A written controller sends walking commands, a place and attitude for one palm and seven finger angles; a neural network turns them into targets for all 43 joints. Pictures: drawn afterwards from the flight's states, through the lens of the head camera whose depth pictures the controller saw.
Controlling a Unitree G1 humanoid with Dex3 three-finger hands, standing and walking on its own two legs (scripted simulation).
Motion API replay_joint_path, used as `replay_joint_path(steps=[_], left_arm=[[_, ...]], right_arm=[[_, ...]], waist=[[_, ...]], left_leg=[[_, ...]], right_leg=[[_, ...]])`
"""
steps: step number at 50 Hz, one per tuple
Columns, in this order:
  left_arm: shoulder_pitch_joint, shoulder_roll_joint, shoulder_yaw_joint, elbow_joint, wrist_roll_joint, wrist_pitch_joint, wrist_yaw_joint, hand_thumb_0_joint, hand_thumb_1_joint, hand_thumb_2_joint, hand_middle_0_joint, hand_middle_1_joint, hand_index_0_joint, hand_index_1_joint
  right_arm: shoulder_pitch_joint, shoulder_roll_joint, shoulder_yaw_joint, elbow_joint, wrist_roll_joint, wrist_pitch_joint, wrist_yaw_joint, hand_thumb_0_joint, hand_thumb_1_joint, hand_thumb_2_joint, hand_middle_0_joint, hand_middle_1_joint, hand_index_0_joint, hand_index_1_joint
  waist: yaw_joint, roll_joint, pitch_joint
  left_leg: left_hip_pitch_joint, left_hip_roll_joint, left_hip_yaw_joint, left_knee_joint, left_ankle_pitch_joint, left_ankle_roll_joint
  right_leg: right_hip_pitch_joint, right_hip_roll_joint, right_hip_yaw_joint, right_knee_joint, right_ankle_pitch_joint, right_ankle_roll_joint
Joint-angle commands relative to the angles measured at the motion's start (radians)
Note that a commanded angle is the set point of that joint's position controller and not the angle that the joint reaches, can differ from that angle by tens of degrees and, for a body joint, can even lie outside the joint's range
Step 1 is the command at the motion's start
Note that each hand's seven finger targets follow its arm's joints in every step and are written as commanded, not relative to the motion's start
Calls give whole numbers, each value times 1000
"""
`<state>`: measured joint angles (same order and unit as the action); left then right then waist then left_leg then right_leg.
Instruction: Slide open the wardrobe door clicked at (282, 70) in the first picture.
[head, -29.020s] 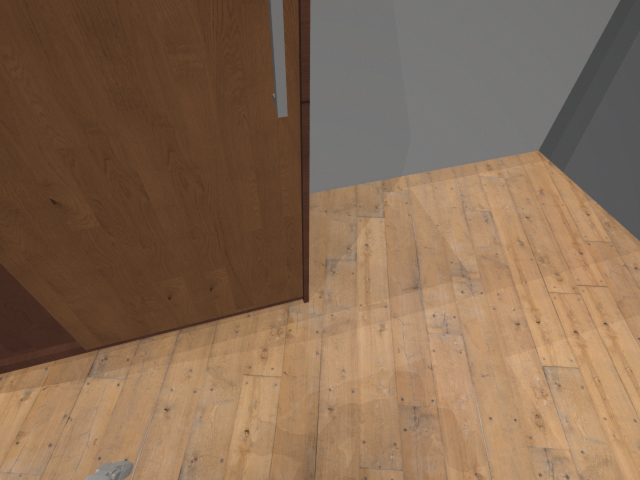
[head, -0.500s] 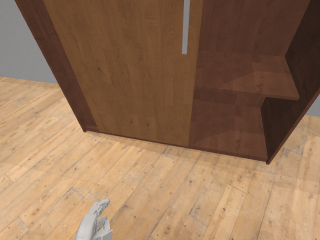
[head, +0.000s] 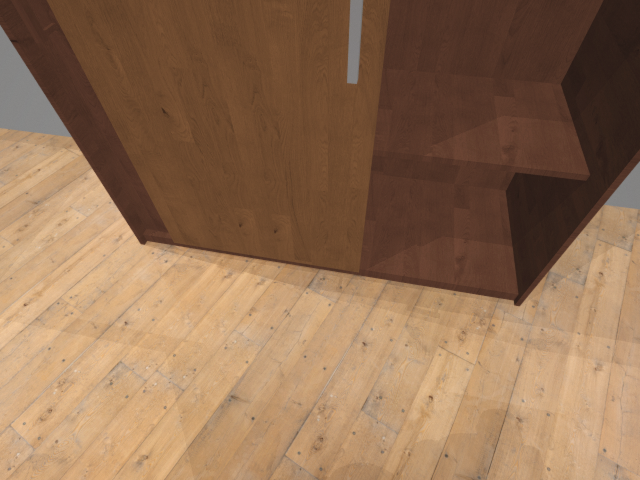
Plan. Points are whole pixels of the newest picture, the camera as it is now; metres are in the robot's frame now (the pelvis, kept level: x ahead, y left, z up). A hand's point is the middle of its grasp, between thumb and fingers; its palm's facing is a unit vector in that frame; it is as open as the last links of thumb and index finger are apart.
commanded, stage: let the arm hang, fingers relaxed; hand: right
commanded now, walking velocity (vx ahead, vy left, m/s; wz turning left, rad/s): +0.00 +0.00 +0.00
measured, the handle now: out of the picture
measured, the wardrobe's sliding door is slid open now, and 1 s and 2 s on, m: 0.56 0.56 0.56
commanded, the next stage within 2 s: look to check the result in 0.68 s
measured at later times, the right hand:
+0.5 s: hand out of the picture +0.03 -0.19 -0.17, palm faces -0.03 +0.98 -0.19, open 7.3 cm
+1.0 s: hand out of the picture +0.00 -0.20 -0.17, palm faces -0.03 +0.99 -0.16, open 7.4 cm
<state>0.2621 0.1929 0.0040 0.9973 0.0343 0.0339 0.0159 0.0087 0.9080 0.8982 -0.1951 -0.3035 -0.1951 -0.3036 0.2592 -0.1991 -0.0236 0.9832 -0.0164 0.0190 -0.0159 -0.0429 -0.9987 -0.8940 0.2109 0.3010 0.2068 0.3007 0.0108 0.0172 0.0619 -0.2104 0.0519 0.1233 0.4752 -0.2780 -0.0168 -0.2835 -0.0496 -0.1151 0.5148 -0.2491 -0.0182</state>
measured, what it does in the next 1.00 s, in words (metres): stands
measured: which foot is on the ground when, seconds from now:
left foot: down 0.00-1.00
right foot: down 0.00-1.00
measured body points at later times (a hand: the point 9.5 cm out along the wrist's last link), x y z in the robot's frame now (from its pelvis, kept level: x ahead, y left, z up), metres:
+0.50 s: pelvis +0.01 -0.02 +0.01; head +0.02 -0.02 +0.46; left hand +0.00 +0.20 -0.15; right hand +0.03 -0.24 -0.16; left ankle -0.02 +0.12 -0.74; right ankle +0.01 -0.10 -0.74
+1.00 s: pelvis +0.00 -0.04 +0.01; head +0.02 -0.04 +0.46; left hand -0.01 +0.18 -0.15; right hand +0.01 -0.25 -0.16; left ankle -0.02 +0.12 -0.74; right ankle +0.01 -0.10 -0.74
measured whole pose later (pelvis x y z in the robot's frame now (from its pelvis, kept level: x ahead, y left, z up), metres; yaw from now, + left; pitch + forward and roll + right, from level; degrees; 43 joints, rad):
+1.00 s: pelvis +0.00 -0.04 +0.01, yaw +3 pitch -1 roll +0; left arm 0.27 0.14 0.00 1.14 0.02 0.00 0.03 0.01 0.91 0.90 -0.20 -0.30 -0.20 -0.30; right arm 0.27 -0.13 0.00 1.15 -0.02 0.00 -0.03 0.01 -0.90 -0.90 0.20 0.30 0.20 0.30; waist 0.01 0.02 0.05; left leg -0.12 0.10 0.06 0.37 -0.22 -0.07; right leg -0.16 0.01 -0.18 0.38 -0.21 -0.07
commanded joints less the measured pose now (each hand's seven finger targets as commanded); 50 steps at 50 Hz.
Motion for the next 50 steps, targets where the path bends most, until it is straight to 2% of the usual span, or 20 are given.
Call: replay_joint_path(steps=[1,10,23,25,38,40,43,50], left_arm=[[25,96,21,-9,-11,-33,10,0,900,900,-200,-300,-200,-300],[39,65,10,86,-13,-34,8,0,900,900,-200,-300,-200,-300],[53,46,5,124,-12,-44,12,0,900,900,-200,-300,-200,-300],[57,44,7,124,-13,-44,12,0,900,900,-200,-300,-200,-300],[71,44,11,123,-14,-46,16,0,900,900,-200,-300,-200,-300],[71,44,12,122,-14,-46,15,0,900,900,-200,-300,-200,-300],[76,45,13,122,-14,-47,16,0,900,900,-200,-300,-200,-300],[80,46,15,117,-15,-48,16,0,900,900,-200,-300,-200,-300]], right_arm=[[7,-92,1,16,3,-33,-5,0,-900,-900,200,300,200,300],[27,-73,16,115,6,-36,-16,0,-900,-900,200,300,200,300],[48,-45,14,146,5,-37,-19,0,-900,-900,200,300,200,300],[49,-48,13,145,4,-38,-19,0,-900,-900,200,300,200,300],[69,-31,14,151,3,-37,-20,0,-900,-900,200,300,200,300],[72,-30,14,153,2,-36,-21,0,-900,-900,200,300,200,300],[73,-26,14,153,2,-33,-21,0,-900,-900,200,300,200,300],[76,-26,13,150,0,-33,-21,0,-900,-900,200,300,200,300]], waist=[[8,-34,-108],[2,32,-34],[-1,-33,-6],[0,-14,-5],[4,-26,0],[5,-11,5],[4,-27,11],[5,-6,0]], left_leg=[[53,82,-95,-93,251,18],[41,84,-98,-141,185,9],[44,81,-112,-154,173,7],[52,82,-109,-156,185,6],[36,79,-110,-159,165,3],[31,79,-109,-157,151,2],[25,77,-108,-150,145,1],[26,78,-107,-146,144,0]], right_leg=[[122,-86,91,-122,248,-19],[141,-81,82,-181,199,-24],[147,-75,77,-216,194,-27],[145,-77,78,-212,209,-28],[154,-74,78,-219,182,-31],[151,-74,80,-223,166,-31],[147,-76,78,-233,154,-32],[148,-76,82,-228,155,-36]])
